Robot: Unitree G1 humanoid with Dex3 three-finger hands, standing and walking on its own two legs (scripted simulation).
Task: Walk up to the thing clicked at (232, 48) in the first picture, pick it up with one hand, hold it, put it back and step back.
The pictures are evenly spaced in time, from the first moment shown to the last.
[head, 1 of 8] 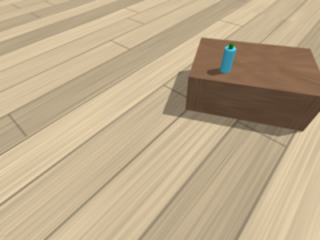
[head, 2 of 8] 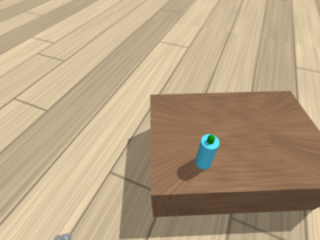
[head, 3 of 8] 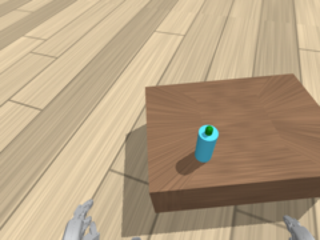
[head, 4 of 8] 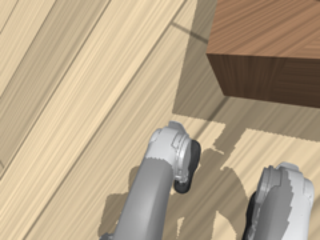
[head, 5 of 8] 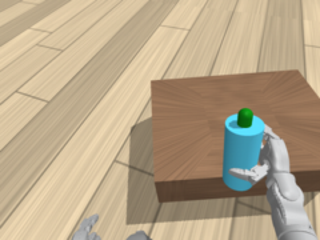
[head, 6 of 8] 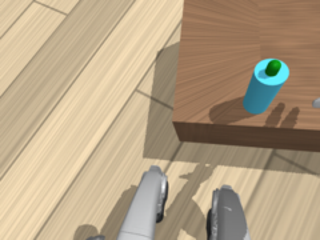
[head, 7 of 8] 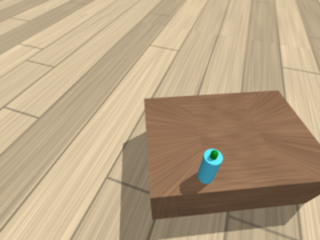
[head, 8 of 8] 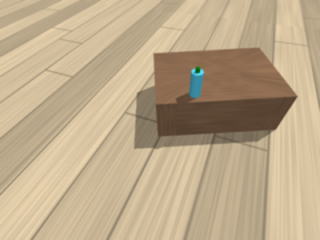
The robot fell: no
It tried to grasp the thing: yes
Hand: right
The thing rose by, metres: 0.32
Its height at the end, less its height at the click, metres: +0.00
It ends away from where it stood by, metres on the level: 0.07
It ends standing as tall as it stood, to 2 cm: yes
